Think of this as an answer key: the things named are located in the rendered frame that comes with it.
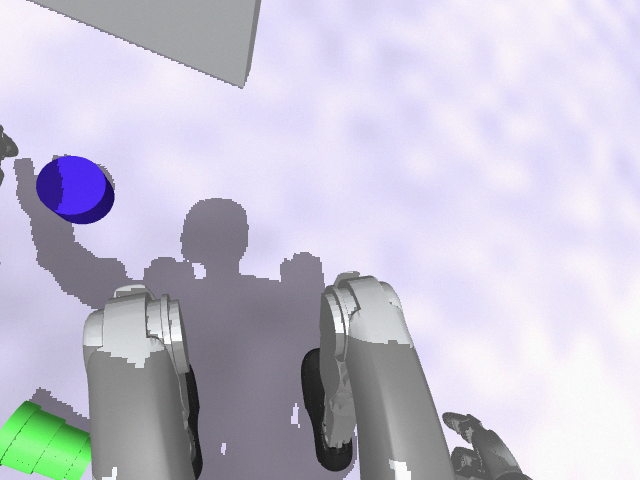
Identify left robot foot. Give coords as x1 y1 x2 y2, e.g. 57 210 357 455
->
185 363 203 480

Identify left robot hand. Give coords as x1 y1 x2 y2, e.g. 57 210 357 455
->
0 125 19 186

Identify right robot hand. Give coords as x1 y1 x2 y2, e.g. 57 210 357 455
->
442 412 523 480

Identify right robot foot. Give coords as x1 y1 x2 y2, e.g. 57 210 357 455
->
301 348 353 472

